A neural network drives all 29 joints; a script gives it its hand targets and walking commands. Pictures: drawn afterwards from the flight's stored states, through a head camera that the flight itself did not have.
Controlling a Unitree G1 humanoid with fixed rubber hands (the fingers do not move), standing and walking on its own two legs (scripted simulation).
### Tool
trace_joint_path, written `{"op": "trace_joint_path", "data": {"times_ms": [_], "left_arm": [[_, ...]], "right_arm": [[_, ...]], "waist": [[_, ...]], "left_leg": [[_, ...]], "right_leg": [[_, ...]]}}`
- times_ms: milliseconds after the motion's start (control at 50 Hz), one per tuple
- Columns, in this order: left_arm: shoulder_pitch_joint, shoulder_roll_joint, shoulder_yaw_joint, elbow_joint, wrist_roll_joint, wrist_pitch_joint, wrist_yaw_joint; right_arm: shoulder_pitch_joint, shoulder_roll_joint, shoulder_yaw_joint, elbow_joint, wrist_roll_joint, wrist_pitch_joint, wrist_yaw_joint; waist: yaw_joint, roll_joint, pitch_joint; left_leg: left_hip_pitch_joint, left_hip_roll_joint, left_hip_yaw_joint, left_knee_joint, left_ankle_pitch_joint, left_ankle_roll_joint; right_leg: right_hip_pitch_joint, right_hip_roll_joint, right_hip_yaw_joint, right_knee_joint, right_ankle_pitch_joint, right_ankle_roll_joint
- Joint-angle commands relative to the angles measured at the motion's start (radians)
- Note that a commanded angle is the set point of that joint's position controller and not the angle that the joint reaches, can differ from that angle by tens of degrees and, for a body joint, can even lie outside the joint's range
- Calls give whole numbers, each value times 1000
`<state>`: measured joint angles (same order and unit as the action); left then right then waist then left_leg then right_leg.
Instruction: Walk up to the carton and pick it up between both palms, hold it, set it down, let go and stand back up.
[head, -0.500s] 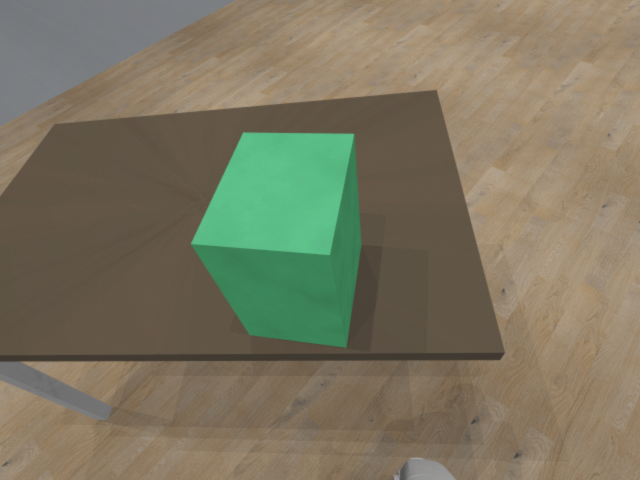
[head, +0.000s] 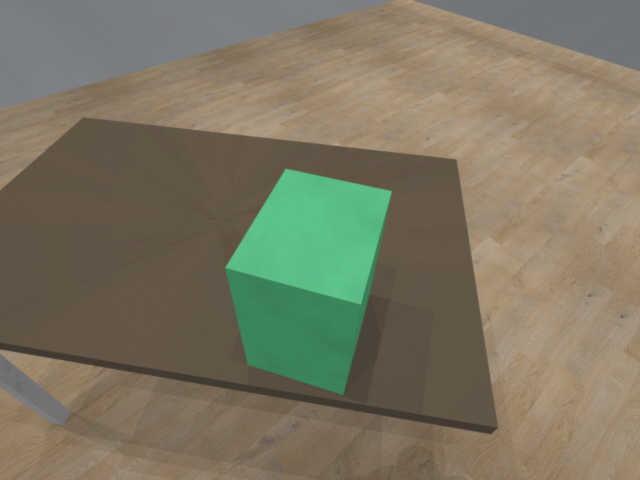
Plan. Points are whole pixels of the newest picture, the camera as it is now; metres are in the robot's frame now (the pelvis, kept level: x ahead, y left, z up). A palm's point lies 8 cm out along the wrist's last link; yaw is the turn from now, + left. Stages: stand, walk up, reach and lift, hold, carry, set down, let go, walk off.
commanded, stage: walk up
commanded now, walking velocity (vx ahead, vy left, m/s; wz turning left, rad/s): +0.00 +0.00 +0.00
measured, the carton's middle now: (315, 283) +0.40 +0.03 -0.02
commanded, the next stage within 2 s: none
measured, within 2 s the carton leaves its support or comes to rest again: neither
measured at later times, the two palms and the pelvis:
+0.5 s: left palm out of the picture +0.01 +0.21 -0.16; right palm out of the picture +0.00 -0.18 -0.15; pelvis +0.04 +0.02 +0.00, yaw +0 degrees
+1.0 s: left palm out of the picture +0.02 +0.23 -0.16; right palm out of the picture +0.01 -0.18 -0.15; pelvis +0.05 +0.03 -0.01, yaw +0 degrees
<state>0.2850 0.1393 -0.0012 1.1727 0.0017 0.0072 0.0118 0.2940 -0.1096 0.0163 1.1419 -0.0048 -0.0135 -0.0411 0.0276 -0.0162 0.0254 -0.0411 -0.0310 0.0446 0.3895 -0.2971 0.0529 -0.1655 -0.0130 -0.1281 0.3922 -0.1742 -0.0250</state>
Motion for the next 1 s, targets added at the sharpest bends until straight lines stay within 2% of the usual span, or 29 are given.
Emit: {"op": "trace_joint_path", "data": {"times_ms": [0, 60, 100, 120, 180, 240, 280, 300, 360, 380, 400, 440, 500, 540, 560, 580, 660, 680, 720, 780, 800, 820, 860, 880, 900, 920, 940, 960, 980], "left_arm": [[39, 46, 7, -11, 1, -19, 10], [51, 47, 12, 1, 1, -18, 17], [76, 41, 11, 4, 0, -18, 18], [80, 44, 13, 7, 2, -18, 19], [104, 34, 11, 17, 1, -18, 23], [111, 47, 17, 16, 6, -16, 24], [106, 45, 17, 16, 2, -15, 25], [105, 33, 16, 17, 7, -14, 27], [126, 17, 8, 21, 2, -15, 29], [113, 26, 11, 19, 3, -16, 30], [121, 25, 12, 19, 1, -18, 30], [93, 30, 16, 15, 4, -14, 32], [116, -3, 6, 23, 1, -11, 31], [116, 14, 8, 28, -2, -13, 33], [110, 16, 10, 19, 4, -13, 34], [88, 25, 16, 15, 0, -14, 35], [113, 3, 8, 23, -4, -15, 34], [109, 9, 10, 25, -1, -15, 35], [101, 20, 17, 13, 2, -17, 38], [124, 5, 9, 21, -4, -18, 37], [129, 12, 11, 23, -3, -18, 38], [116, 14, 15, 24, -4, -16, 38], [112, 1, 14, 27, -2, -13, 39], [118, 155, 57, -37, 0, -14, 60], [244, 204, 74, -7, 10, -13, 71], [312, 229, 86, 13, 16, -5, 77], [321, 236, 96, 13, 25, 5, 85], [280, 236, 108, -9, 28, 6, 90], [226, 231, 109, -42, 31, 7, 94]], "right_arm": [[102, -79, -14, -15, -1, -11, -1], [110, -90, -12, -11, -2, -16, -1], [102, -91, -11, -3, -3, -22, -2], [110, -93, -8, -1, -1, -24, -3], [99, -81, -8, 1, 2, -24, -4], [116, -69, 0, 8, 0, -23, -6], [133, -61, 3, 19, 1, -22, -10], [132, -62, 3, 19, 0, -23, -10], [125, -63, 1, 18, 2, -19, -11], [140, -66, 1, 19, -2, -19, -12], [136, -80, -1, 18, 0, -19, -14], [159, -57, 1, 24, -1, -19, -14], [139, -70, -2, 22, -1, -15, -13], [146, -83, -7, 21, 3, -16, -15], [170, -74, -4, 29, 4, -16, -16], [175, -52, 2, 35, 1, -17, -14], [149, -73, -4, 22, 3, -19, -15], [148, -83, -7, 18, 3, -19, -15], [174, -78, -8, 32, 2, -21, -15], [159, -77, -9, 25, 6, -20, -16], [163, -83, -12, 26, 2, -21, -17], [176, -75, -6, 30, 1, -19, -18], [169, -62, -8, 31, 4, -17, -15], [61, -289, -85, -3, 9, 21, -32], [57, -265, -98, -19, 1, 36, -34], [77, -203, -89, -29, -1, 49, -29], [63, -168, -85, -51, -6, 61, -19], [16, -148, -86, -86, -11, 67, -7], [-30, -116, -89, -109, -10, 70, 1]], "waist": [[-33, -46, 95], [-29, -69, 84], [-14, -52, 52], [-21, -49, 43], [-18, 16, 54], [-10, 49, 55], [-16, 72, 72], [-19, 48, 81], [-9, 60, 104], [-18, 55, 104], [-16, 76, 88], [-28, 38, 98], [-8, 22, 112], [-13, 26, 112], [-31, 52, 102], [-29, 65, 114], [-18, 22, 107], [-21, 43, 105], [-28, 37, 62], [-15, 60, 58], [-19, 29, 45], [-22, 26, 54], [-22, 45, 96], [57, 202, 169], [81, 47, 77], [92, -113, 44], [95, -166, 5], [94, -162, -28], [84, -158, -11]], "left_leg": [[-82, 145, -129, -119, 141, 26], [-100, 145, -131, -119, 175, 18], [-70, 147, -126, -109, 245, 20], [-66, 149, -129, -117, 259, 15], [-68, 142, -118, -106, 296, 15], [-59, 141, -112, -110, 323, 8], [-75, 145, -114, -103, 413, 8], [-72, 147, -118, -102, 450, 5], [-50, 151, -109, -84, 482, 4], [-52, 154, -110, -86, 534, -4], [-37, 150, -107, -82, 542, -3], [-68, 157, -122, -94, 542, -9], [-56, 153, -113, -93, 496, -3], [-30, 150, -107, -97, 535, -9], [-28, 155, -107, -89, 584, -16], [-50, 159, -120, -92, 632, -25], [-18, 158, -114, -89, 641, -21], [-16, 166, -120, -93, 669, -22], [-5, 167, -122, -84, 717, -23], [34, 154, -104, -78, 730, -24], [34, 164, -114, -79, 743, -23], [24, 164, -111, -86, 736, -22], [-19, 162, -109, -99, 679, -23], [-147, 124, 43, 120, 657, -46], [-238, 75, 82, 294, 380, -74], [-374, 0, 74, 453, -68, -96], [-408, 19, 5, 623, -327, -94], [-370, 55, -70, 746, -346, -87], [-328, 54, -89, 816, -312, -92]], "right_leg": [[-20, -114, 140, -102, 44, 0], [22, -117, 135, -87, 62, -2], [38, -121, 127, -70, 119, -11], [44, -121, 126, -64, 119, -9], [46, -125, 137, -54, 131, -15], [43, -123, 125, -42, 129, -16], [45, -123, 112, -32, 148, -9], [42, -118, 109, -24, 152, -4], [5, -115, 110, -21, 145, -11], [20, -116, 102, -9, 174, -7], [22, -113, 99, -8, 175, -3], [41, -114, 96, -2, 152, 4], [16, -114, 105, -17, 141, -2], [4, -113, 106, -9, 156, -1], [13, -112, 100, 0, 155, 0], [30, -113, 97, 7, 153, 3], [10, -107, 96, 8, 157, 6], [12, -108, 96, 12, 158, 3], [58, -110, 88, 16, 186, 4], [32, -108, 87, 24, 192, 0], [41, -106, 82, 25, 180, 5], [36, -110, 82, 24, 173, 5], [36, -119, 86, 15, 158, 6], [25, -263, 145, 154, 677, -21], [147, -367, 270, 181, 1060, -109], [229, -499, 444, 137, 1292, -210], [215, -576, 506, 68, 1251, -280], [117, -589, 502, 5, 1071, -300], [-23, -548, 464, -31, 920, -286]]}}
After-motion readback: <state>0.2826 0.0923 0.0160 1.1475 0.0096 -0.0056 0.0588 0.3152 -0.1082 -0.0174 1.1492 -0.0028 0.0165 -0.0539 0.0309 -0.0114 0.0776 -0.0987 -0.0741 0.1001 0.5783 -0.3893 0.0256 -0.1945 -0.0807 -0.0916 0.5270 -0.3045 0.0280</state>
